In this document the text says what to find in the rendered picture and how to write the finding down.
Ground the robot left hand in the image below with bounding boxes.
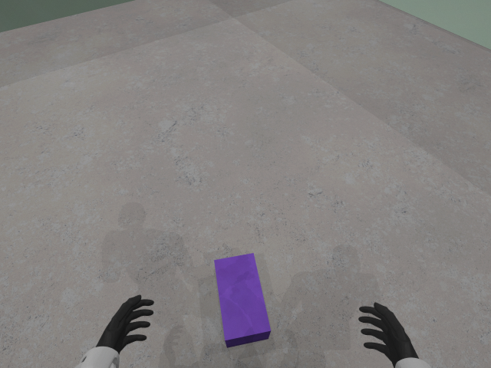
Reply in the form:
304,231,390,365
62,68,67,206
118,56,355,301
96,295,154,354

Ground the robot right hand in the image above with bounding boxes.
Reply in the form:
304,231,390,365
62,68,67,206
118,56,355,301
358,302,419,368

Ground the carton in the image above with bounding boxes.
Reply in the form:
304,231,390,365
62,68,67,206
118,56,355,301
214,253,271,348

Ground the robot left forearm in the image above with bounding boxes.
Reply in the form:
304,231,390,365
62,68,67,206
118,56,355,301
75,347,120,368

